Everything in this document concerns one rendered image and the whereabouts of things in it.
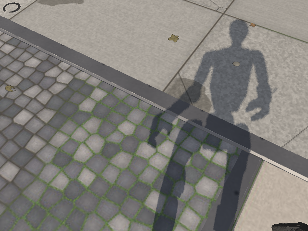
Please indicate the right robot hand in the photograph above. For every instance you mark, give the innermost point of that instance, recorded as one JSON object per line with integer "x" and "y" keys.
{"x": 300, "y": 226}

